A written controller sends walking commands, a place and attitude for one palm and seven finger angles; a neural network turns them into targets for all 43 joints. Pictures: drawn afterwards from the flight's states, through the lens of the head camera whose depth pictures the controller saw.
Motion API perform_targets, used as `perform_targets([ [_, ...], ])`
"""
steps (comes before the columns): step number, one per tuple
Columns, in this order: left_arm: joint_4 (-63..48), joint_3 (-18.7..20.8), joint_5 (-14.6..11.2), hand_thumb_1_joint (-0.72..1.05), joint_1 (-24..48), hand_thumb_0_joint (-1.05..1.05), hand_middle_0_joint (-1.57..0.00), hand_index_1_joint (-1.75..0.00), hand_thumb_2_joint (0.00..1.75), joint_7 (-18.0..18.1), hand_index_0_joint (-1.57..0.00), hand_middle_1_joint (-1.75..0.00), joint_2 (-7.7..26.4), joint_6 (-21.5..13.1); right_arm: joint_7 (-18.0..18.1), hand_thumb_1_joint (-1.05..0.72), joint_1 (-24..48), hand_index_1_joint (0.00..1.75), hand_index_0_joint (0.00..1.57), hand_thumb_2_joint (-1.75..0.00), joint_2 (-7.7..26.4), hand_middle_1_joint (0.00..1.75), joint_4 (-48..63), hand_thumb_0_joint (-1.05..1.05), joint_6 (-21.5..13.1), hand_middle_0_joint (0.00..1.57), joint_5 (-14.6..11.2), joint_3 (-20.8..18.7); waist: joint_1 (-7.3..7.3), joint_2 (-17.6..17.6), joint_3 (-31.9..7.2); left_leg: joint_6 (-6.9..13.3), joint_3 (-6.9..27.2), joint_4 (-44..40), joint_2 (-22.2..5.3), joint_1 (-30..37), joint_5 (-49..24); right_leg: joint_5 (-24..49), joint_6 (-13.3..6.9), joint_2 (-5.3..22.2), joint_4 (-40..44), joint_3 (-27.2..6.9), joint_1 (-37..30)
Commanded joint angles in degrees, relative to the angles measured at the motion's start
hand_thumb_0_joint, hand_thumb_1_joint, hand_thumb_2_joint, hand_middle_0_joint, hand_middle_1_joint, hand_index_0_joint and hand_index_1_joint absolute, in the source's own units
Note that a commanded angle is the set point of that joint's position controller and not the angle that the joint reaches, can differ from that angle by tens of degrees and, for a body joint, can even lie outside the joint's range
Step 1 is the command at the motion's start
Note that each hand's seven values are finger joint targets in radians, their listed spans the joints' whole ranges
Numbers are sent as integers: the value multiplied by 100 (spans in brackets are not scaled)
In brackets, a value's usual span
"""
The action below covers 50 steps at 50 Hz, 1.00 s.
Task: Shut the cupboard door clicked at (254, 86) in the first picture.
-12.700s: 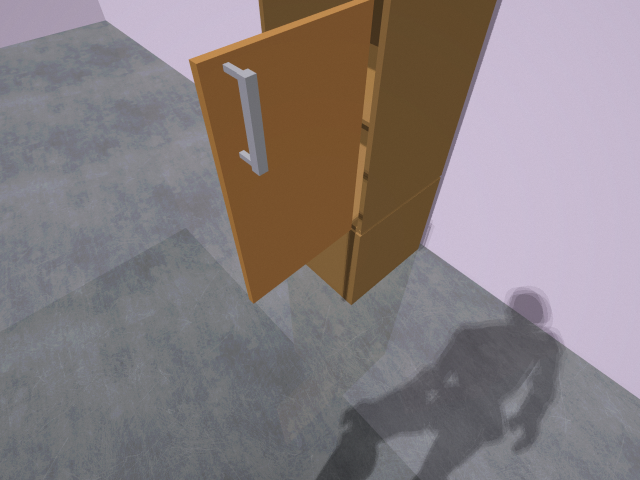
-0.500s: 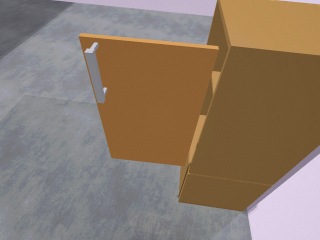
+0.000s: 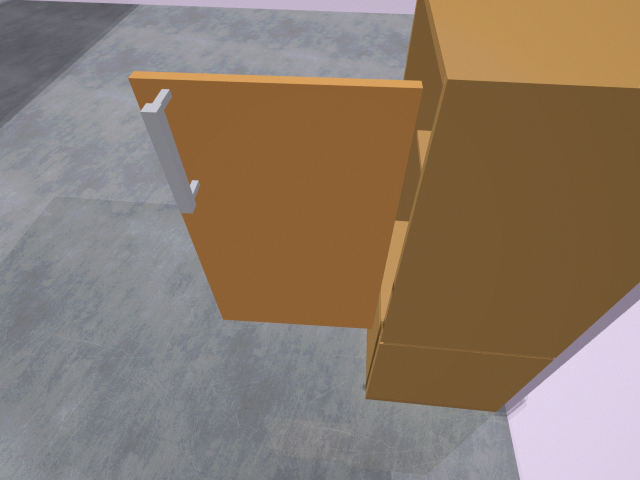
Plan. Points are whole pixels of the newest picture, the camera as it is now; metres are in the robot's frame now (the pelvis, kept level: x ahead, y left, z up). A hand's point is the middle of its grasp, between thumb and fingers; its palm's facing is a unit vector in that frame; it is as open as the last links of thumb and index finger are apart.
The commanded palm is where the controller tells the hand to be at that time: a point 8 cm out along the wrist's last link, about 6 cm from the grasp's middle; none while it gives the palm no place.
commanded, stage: come to a stop and stand still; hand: left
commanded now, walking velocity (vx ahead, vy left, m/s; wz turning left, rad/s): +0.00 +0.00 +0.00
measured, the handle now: (176, 155) +0.47 +0.23 +0.16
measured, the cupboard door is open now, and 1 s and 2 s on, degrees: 92 92 92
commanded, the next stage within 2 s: look again from close up in 0.44 s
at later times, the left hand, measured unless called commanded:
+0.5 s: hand out of the picture +0.01 +0.16 -0.17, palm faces +0.01 -0.98 -0.20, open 7.4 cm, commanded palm none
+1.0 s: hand out of the picture +0.03 +0.15 -0.17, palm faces +0.03 -0.98 -0.21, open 7.4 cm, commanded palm none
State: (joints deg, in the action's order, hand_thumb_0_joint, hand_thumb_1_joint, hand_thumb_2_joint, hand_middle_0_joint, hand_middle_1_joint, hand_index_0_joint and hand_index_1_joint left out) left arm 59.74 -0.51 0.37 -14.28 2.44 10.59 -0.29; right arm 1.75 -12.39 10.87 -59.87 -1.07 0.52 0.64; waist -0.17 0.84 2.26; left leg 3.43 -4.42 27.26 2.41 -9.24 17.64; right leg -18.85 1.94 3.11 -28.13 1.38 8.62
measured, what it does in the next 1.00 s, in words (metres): stands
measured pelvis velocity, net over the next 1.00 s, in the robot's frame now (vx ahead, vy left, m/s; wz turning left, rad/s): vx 0.01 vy -0.03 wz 0.00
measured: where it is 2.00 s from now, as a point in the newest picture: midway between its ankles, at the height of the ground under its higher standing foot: outside the picture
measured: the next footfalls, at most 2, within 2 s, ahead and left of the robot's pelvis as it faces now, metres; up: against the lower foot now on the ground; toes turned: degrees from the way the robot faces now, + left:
none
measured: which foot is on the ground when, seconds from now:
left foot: down 0.00-1.00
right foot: down 0.00-1.00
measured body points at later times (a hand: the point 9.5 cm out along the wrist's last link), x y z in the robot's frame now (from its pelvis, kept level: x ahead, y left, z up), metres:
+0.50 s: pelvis +0.00 -0.02 +0.01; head +0.03 -0.02 +0.45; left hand +0.01 +0.21 -0.15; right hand +0.02 -0.25 -0.15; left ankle -0.03 +0.08 -0.74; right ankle -0.04 -0.14 -0.74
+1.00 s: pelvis +0.01 -0.03 +0.00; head +0.03 -0.02 +0.45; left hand +0.03 +0.21 -0.15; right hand +0.04 -0.26 -0.15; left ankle -0.03 +0.08 -0.74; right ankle -0.04 -0.14 -0.74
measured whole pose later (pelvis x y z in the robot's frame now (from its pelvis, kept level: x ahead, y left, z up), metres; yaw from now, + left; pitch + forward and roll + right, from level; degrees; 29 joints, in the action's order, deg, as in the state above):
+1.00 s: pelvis +0.01 -0.03 +0.00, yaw +0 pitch +0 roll +1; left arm 62.6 -0.3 0.3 -14.0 2.0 10.5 -0.6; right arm 2.2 -12.4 9.5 -65.1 -1.4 0.3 0.9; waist -0.7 -1.1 2.6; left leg 1.0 -3.4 23.2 0.5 -6.7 16.2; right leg -17.9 -0.2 1.1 -24.2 2.4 6.0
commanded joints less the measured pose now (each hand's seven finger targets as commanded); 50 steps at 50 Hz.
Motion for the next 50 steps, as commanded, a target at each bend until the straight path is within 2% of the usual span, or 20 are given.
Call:
perform_targets([
  [1,-158,105,25,90,-322,0,-20,-30,90,12,-20,-30,718,-83,-17,-90,-187,30,20,-90,635,30,157,0,-86,20,19,-90,-13,-145,17,-49,732,-652,-734,-69,-1586,1539,-367,330,427,-406,1],
  [12,-69,90,14,90,-215,0,-20,-30,90,-5,-20,-30,790,-121,-25,-90,-133,30,20,-90,643,30,-109,0,-86,20,5,-57,-24,-80,-70,-114,648,-688,-773,86,-1633,1836,-374,387,590,-444,-114],
  [16,14,83,16,90,-230,0,-20,-30,90,-2,-20,-30,743,-119,-15,-90,-196,30,20,-90,606,30,-205,0,-81,20,-4,-50,-19,-158,-12,-120,633,-700,-781,76,-1668,1891,-369,377,614,-417,-140],
  [23,125,74,3,90,-321,0,-20,-30,90,-1,-20,-30,654,-109,5,-90,-272,30,20,-90,554,30,-323,0,-81,20,-5,-45,-19,-31,-61,-128,619,-705,-801,164,-1746,1861,-379,367,626,-405,-154],
  [26,151,79,8,90,-364,0,-20,-30,90,4,-20,-30,640,-110,18,-90,-293,30,20,-90,551,30,-343,0,-82,20,-11,-51,-22,-138,-18,-120,615,-680,-811,169,-1834,1966,-375,368,623,-386,-164],
  [28,161,84,6,90,-395,0,-20,-30,90,8,-20,-30,627,-111,22,-90,-323,30,20,-90,537,30,-367,0,-87,20,-9,-54,-23,-110,-138,-122,608,-661,-821,257,-1940,2007,-373,370,599,-384,-198],
  [41,176,120,13,90,-385,0,-20,-30,90,18,-20,-30,656,-110,59,-90,-339,30,20,-90,541,30,-385,0,-96,20,-6,-78,-29,-80,-67,-134,593,-630,-837,265,-2232,2322,-398,370,556,-382,-233],
  [50,122,158,15,90,-321,0,-20,-30,90,2,-20,-30,689,-103,69,-90,-306,30,20,-90,550,30,-346,0,-104,20,-3,-88,-60,-108,-38,-120,618,-667,-846,257,-2256,2263,-397,368,589,-342,-267],
])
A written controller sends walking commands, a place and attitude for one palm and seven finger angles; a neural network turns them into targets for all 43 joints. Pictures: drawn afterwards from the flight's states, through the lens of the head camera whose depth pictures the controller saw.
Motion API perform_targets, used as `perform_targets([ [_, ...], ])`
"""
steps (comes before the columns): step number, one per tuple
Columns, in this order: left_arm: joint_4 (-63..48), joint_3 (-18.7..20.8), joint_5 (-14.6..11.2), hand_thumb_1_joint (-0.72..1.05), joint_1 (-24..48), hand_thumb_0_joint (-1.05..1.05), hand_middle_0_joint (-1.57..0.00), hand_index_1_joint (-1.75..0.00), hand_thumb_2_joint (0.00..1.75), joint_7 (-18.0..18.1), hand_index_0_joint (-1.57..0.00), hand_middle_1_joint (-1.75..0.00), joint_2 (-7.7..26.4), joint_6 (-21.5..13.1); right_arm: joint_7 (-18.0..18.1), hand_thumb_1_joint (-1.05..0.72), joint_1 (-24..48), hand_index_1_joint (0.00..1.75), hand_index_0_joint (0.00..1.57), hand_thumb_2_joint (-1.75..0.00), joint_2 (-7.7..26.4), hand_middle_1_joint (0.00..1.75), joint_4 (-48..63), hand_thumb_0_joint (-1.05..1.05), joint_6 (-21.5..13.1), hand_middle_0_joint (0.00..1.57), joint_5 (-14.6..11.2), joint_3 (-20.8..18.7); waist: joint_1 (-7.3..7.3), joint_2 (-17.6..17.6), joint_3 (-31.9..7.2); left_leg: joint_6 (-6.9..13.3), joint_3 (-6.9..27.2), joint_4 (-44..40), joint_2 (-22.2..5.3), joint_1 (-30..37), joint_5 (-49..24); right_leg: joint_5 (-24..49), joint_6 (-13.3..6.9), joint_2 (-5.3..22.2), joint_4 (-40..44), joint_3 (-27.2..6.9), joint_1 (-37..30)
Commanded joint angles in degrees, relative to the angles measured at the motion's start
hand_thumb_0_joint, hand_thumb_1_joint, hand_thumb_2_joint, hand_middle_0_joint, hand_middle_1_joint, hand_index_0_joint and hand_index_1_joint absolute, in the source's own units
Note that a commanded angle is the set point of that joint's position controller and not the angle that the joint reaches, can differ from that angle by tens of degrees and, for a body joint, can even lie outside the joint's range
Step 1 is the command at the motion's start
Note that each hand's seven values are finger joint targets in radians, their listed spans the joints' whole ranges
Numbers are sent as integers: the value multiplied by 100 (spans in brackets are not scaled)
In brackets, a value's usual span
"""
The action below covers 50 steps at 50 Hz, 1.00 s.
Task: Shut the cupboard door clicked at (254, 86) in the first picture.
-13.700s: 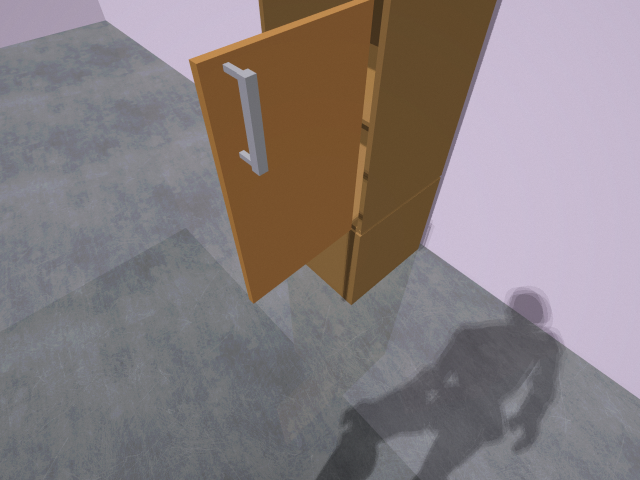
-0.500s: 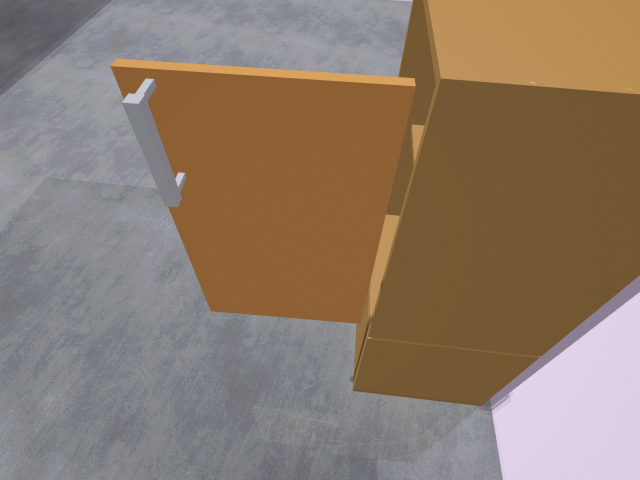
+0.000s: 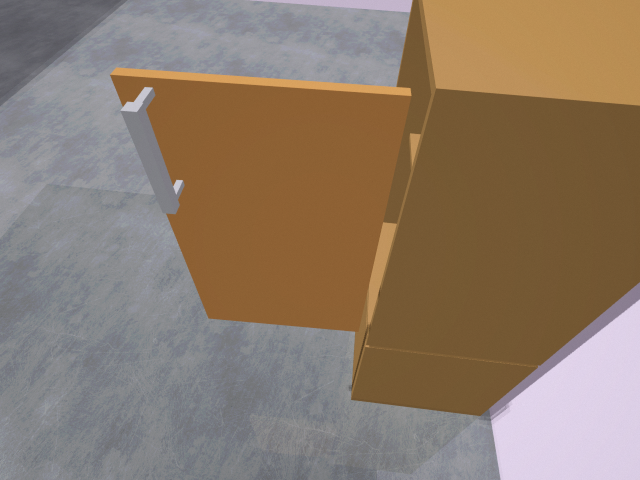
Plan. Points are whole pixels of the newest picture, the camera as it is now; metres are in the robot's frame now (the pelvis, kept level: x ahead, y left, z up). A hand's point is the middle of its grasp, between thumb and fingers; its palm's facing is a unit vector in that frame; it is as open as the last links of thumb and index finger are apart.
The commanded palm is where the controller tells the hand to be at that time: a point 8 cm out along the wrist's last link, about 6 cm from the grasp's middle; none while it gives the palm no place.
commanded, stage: look again from close up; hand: left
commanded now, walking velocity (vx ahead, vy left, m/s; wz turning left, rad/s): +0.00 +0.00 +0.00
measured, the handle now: (159, 155) +0.46 +0.25 +0.15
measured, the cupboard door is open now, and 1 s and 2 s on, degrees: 92 92 92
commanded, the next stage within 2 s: shuffle to correct the standing spot in 1.54 s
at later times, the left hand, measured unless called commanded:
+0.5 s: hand out of the picture +0.00 +0.18 -0.17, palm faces +0.04 -0.98 -0.22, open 7.4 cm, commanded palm none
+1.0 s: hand out of the picture -0.01 +0.17 -0.17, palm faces +0.05 -0.98 -0.21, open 7.4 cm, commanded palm none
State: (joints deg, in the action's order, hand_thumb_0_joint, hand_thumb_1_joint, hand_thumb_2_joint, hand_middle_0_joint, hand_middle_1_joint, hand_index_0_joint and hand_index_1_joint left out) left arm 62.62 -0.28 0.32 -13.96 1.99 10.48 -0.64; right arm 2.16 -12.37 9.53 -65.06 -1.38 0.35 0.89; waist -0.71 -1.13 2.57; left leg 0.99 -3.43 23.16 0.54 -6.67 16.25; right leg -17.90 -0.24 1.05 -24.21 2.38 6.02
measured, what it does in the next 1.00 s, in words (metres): stands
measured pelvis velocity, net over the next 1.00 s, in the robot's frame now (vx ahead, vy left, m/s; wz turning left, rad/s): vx -0.01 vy -0.01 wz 0.01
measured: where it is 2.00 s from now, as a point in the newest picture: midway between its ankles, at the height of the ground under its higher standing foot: outside the picture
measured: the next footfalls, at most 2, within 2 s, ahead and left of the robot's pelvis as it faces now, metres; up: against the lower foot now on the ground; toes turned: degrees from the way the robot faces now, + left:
none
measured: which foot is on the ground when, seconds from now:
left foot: down 0.00-1.00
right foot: down 0.00-1.00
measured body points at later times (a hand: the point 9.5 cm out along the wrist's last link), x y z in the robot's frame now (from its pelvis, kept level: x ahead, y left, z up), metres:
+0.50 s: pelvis -0.01 -0.01 +0.00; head +0.01 +0.00 +0.45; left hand +0.00 +0.23 -0.16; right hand +0.02 -0.24 -0.16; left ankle -0.04 +0.10 -0.74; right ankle -0.06 -0.11 -0.74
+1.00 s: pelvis -0.01 -0.01 +0.00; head +0.01 -0.01 +0.45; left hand -0.01 +0.22 -0.16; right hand +0.01 -0.24 -0.16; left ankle -0.04 +0.10 -0.74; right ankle -0.06 -0.11 -0.74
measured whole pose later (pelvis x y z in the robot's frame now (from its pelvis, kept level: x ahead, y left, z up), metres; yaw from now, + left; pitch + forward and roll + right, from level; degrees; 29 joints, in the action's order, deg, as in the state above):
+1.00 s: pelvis -0.01 -0.01 +0.00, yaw +1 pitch -1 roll +1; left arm 63.0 0.0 0.3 -14.7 1.5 10.8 -0.9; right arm 2.1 -12.6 9.6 -65.6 -1.4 0.3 0.8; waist -1.0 -1.1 2.6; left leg -0.1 -2.3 21.9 -0.3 -7.0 14.2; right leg -16.5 -1.5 0.2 -23.3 3.5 6.2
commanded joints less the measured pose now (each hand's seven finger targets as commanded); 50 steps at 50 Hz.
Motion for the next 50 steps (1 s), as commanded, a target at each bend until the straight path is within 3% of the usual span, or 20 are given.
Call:
perform_targets([
  [1,-168,129,18,90,-346,0,-20,-30,90,49,-20,-30,717,-72,27,-90,-291,30,20,-90,722,30,179,0,-70,20,16,-122,8,106,-67,110,525,-258,-655,4,-2053,2159,-189,584,201,-482,33],
  [16,-176,155,22,90,-294,0,-20,-30,90,35,-20,-30,776,-83,27,-90,-283,30,20,-90,753,30,171,0,-71,20,17,-131,8,45,-92,95,536,-301,-661,29,-2065,2245,-206,596,239,-477,-14],
  [25,-155,141,22,90,-320,0,-20,-30,90,13,-20,-30,734,-67,12,-90,-287,30,20,-90,679,30,126,0,-58,20,10,-110,-8,133,97,95,555,-438,-650,-91,-1568,1643,-193,567,411,-491,107],
  [34,-146,139,12,90,-371,0,-20,-30,90,11,-20,-30,750,-103,12,-90,-311,30,20,-90,726,30,125,0,-79,20,12,-118,3,92,-153,72,557,-356,-658,8,-1793,1946,-216,601,347,-499,33],
  [40,-140,142,20,90,-372,0,-20,-30,90,9,-20,-30,733,-92,22,-90,-301,30,20,-90,680,30,110,0,-65,20,6,-122,-8,111,76,75,562,-396,-652,-113,-1663,1833,-223,574,397,-490,102],
  [43,-125,144,14,90,-383,0,-20,-30,90,8,-20,-30,730,-101,19,-90,-312,30,20,-90,709,30,120,0,-73,20,17,-123,-1,126,-90,65,572,-378,-656,-35,-1701,1838,-228,589,372,-511,81],
  [50,-142,153,20,90,-356,0,-20,-30,90,2,-20,-30,766,-106,23,-90,-271,30,20,-90,702,30,123,0,-71,20,7,-130,-17,79,4,70,576,-386,-657,-83,-1691,1892,-230,587,403,-498,78],
])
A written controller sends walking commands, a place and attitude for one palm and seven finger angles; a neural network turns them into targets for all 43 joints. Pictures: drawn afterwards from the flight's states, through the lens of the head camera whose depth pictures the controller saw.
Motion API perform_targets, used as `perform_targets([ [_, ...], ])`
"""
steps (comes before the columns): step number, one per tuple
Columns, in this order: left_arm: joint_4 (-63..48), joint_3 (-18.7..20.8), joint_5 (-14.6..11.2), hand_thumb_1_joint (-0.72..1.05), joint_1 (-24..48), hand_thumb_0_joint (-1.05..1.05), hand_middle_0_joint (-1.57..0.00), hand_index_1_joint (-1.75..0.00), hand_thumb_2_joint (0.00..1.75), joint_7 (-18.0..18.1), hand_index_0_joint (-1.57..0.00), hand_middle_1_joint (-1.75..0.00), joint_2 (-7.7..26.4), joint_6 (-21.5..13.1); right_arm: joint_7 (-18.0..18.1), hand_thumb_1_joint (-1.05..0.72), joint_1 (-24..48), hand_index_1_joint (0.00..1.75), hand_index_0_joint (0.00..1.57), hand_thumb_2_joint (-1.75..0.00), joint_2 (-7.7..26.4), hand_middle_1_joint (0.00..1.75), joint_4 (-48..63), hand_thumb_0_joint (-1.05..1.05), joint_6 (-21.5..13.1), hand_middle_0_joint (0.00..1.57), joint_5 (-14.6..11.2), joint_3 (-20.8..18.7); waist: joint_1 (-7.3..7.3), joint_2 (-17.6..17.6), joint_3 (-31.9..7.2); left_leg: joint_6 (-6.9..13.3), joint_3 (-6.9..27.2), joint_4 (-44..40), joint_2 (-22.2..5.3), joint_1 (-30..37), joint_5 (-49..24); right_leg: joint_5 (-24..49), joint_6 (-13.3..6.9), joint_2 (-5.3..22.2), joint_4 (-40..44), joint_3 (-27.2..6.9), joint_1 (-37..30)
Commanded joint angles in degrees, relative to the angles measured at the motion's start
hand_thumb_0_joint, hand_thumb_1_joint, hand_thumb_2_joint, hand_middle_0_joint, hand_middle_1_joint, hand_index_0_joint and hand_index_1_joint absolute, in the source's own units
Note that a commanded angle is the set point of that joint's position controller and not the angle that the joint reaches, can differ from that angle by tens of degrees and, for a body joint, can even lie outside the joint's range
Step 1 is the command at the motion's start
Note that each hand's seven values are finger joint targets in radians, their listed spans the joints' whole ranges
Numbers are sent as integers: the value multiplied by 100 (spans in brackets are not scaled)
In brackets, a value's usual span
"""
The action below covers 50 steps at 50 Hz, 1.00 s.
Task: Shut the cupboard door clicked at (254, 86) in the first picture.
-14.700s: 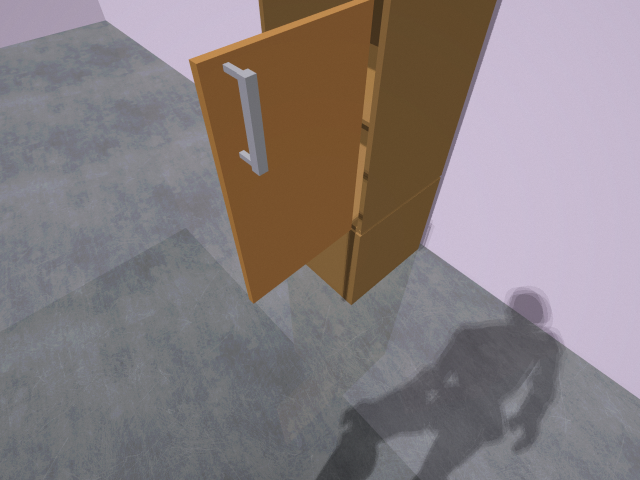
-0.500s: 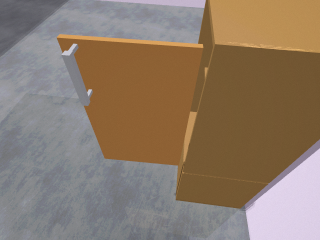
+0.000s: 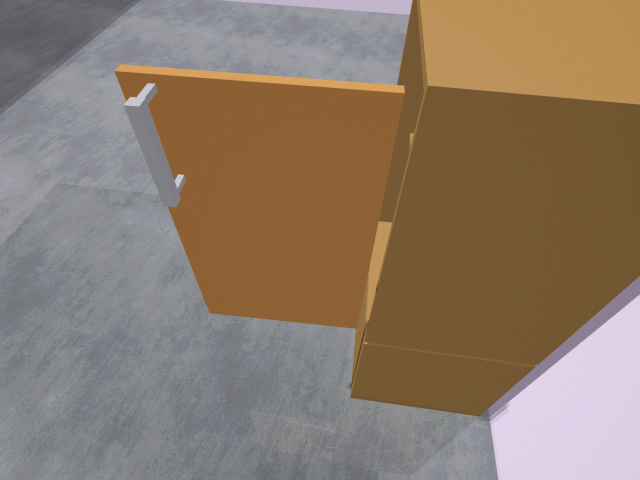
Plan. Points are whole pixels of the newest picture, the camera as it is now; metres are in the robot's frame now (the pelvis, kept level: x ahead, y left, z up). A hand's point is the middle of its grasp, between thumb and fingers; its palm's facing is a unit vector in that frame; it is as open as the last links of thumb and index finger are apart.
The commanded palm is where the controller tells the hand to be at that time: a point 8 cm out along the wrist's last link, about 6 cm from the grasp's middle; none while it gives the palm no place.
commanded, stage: look again from close up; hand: left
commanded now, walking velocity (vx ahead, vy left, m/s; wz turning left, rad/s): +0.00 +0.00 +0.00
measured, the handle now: (161, 149) +0.48 +0.26 +0.15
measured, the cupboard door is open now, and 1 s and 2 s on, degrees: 92 92 92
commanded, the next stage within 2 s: shuffle to correct the standing spot in 0.54 s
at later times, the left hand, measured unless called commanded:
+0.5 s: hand out of the picture +0.00 +0.18 -0.17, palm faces +0.03 -0.97 -0.22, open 7.4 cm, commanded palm none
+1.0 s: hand out of the picture -0.01 +0.20 -0.19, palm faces +0.09 -0.98 -0.20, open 7.4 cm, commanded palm none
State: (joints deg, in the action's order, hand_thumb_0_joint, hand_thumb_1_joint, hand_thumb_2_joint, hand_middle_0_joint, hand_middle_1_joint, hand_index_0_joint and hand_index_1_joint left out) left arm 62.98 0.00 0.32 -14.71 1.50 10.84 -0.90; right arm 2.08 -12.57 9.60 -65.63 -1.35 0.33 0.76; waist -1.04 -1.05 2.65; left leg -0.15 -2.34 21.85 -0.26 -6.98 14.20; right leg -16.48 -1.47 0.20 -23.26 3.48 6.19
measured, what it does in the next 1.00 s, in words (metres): stands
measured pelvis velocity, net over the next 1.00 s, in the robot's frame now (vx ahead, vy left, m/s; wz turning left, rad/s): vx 0.01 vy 0.02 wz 0.01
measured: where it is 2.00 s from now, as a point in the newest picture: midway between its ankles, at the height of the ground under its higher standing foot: outside the picture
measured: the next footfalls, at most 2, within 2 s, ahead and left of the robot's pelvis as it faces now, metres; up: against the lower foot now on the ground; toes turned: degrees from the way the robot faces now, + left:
none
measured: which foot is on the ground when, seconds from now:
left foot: down 0.00-1.00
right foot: down 0.00-1.00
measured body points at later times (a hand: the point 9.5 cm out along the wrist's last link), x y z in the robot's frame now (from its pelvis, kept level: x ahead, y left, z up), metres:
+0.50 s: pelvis -0.01 -0.01 +0.00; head +0.01 +0.00 +0.45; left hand +0.00 +0.24 -0.16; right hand +0.02 -0.24 -0.16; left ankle -0.03 +0.12 -0.74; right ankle -0.04 -0.10 -0.74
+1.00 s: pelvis +0.01 +0.02 -0.01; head +0.03 +0.03 +0.44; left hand -0.02 +0.25 -0.17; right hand +0.02 -0.21 -0.16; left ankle -0.03 +0.12 -0.74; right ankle -0.04 -0.10 -0.74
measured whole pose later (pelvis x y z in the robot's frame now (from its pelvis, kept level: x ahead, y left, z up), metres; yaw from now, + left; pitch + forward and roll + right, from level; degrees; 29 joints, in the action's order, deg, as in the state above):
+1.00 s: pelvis +0.01 +0.02 -0.01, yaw +0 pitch +0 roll +1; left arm 61.5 2.3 1.0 -18.2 1.6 10.0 0.4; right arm 1.3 -16.1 9.0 -62.8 0.3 1.0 -0.2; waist -2.2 -2.5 1.9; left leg 1.5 -2.9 28.1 1.8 -10.3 18.1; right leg -20.9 -0.2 2.6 -30.5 3.0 9.8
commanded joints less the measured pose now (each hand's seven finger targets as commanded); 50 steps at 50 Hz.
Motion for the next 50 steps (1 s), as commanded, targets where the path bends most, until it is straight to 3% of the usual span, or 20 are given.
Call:
perform_targets([
  [1,-170,123,20,90,-284,0,-20,-30,90,50,-20,-30,733,-83,27,-90,-227,30,20,-90,730,30,190,0,-71,20,13,-121,18,68,20,168,469,-250,-563,-65,-1437,1737,-104,683,315,-621,101],
  [32,-191,135,13,90,-222,0,-20,-30,90,23,-20,-30,820,-102,9,-90,-131,30,20,-90,808,30,200,0,-68,20,22,-131,14,104,-90,129,488,-298,-568,-35,-1308,1628,-130,692,379,-659,112],
  [34,-190,152,19,90,-263,0,-20,-30,90,28,-20,-30,842,-108,1,-90,-182,30,20,-90,816,30,206,0,-52,20,32,-130,-5,191,-176,120,438,-219,-526,-71,-1223,1613,-168,773,380,-709,43],
  [40,-201,241,47,90,-524,0,-20,-30,90,66,-20,-30,808,-16,-36,-90,-373,30,20,-90,478,30,336,0,117,20,67,-113,-80,-322,204,-28,99,263,-214,-782,-147,745,-452,1289,613,-1201,103],
  [42,-247,306,55,90,-559,0,-20,-30,90,78,-20,-30,872,-7,-51,-90,-382,30,20,-90,478,30,432,0,136,20,81,-138,-104,-534,275,-41,38,546,-182,-987,146,705,-638,1573,664,-1480,161],
  [44,-303,357,74,90,-542,0,-20,-30,90,85,-20,-30,910,-4,-66,-90,-448,30,20,-90,461,30,489,0,129,20,80,-162,-94,-604,274,-37,31,589,-185,-1006,221,827,-718,1690,543,-1500,237],
  [46,-364,410,84,90,-526,0,-20,-30,90,88,-20,-30,903,19,-73,-90,-563,30,20,-90,422,30,503,0,106,20,79,-174,-57,-432,251,-4,24,466,-162,-845,39,883,-671,1591,256,-1323,375],
  [47,-388,425,89,90,-503,0,-20,-30,90,89,-20,-30,854,33,-72,-90,-671,30,20,-90,429,30,498,0,88,20,81,-176,-15,-374,204,32,67,339,-168,-675,-203,934,-602,1440,17,-1144,450],
  [48,-416,420,91,90,-492,0,-20,-30,90,82,-20,-30,783,56,-70,-90,-787,30,20,-90,474,30,477,0,72,20,79,-191,18,-104,140,93,171,287,-212,-465,-589,811,-488,1220,-269,-876,552],
  [49,-443,403,88,90,-492,0,-20,-30,90,75,-20,-30,663,88,-61,-90,-907,30,20,-90,605,30,459,0,60,20,93,-210,57,378,124,226,476,172,-435,-244,-1057,469,-349,902,-709,-522,784],
  [50,-520,368,100,90,-413,0,-20,-30,90,61,-20,-30,484,115,-43,-90,-1068,30,20,-90,734,30,449,0,57,20,98,-244,97,1028,131,543,1025,12,-828,-46,-1586,-239,-159,505,-1268,-21,1145],
])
